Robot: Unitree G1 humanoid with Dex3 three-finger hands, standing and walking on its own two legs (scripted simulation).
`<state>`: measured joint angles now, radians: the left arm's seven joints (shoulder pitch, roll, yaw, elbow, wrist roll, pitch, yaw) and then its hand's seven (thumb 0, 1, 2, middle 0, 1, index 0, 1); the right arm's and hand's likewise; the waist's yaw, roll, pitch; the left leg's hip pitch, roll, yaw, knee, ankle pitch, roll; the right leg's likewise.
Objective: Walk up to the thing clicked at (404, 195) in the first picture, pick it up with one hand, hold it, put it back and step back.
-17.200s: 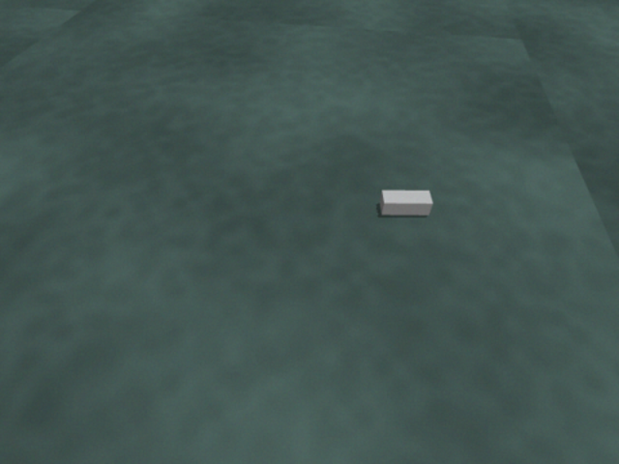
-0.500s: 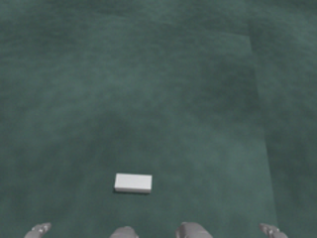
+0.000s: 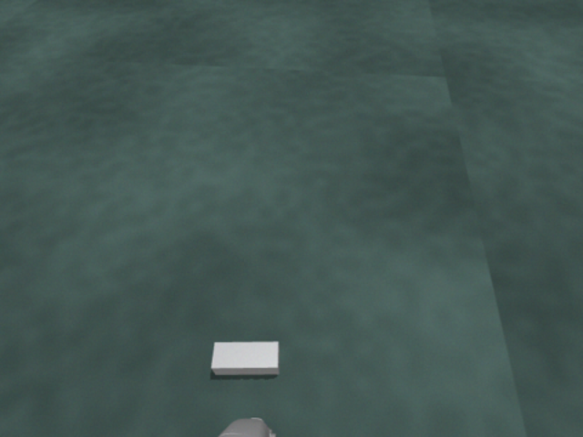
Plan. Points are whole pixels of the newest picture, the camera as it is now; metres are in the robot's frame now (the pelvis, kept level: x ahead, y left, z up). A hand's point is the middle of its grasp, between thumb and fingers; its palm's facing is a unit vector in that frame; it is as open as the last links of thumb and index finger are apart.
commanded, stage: walk up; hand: left
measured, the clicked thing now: (246, 358) +0.45 +0.20 -0.73
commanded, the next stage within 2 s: stand in 0.84 s
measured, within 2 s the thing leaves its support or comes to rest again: neither
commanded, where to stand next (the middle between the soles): +0.04 +0.02 m, yaw +1 degrees
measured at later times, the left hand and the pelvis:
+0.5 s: hand out of the picture +0.06 +0.30 -0.15, palm faces +0.00 -0.90 -0.44, open 7.4 cm; pelvis -0.02 +0.02 -0.01, yaw +2 degrees
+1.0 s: hand out of the picture +0.03 +0.26 -0.15, palm faces +0.00 -0.94 -0.35, open 7.4 cm; pelvis -0.04 +0.00 -0.01, yaw +1 degrees
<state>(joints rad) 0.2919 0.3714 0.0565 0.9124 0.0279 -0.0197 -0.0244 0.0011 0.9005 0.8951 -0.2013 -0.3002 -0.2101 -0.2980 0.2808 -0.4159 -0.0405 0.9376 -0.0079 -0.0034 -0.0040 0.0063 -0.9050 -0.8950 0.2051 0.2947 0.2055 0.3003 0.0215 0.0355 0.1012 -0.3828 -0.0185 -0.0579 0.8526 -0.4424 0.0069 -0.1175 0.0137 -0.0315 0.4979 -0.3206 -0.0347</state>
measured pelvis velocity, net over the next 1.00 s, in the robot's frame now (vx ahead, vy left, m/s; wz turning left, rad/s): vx -0.04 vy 0.00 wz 0.02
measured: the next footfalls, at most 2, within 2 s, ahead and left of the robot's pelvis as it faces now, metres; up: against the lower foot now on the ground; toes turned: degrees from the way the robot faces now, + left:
left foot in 0.10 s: +0.10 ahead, +0.13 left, +0.00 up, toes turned +0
left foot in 0.54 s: +0.01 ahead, +0.15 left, +0.00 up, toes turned -1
